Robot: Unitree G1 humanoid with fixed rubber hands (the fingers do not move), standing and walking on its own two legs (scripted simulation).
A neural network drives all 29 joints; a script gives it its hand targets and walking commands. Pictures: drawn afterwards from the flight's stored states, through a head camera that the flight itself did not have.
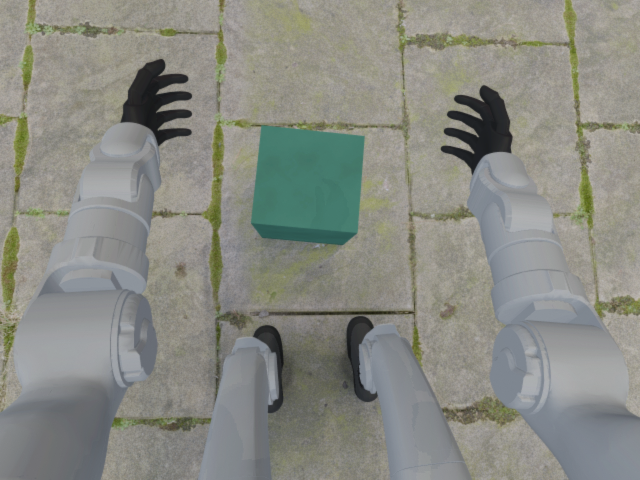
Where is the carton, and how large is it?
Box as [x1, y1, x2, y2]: [251, 125, 364, 244]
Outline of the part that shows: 261,125 251,223 262,237 343,244 357,232 364,136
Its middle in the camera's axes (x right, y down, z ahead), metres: -0.03 -0.10 +0.90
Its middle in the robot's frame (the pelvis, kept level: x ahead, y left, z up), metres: +0.53 -0.02 -0.53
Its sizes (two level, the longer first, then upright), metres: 0.210 0.200 0.250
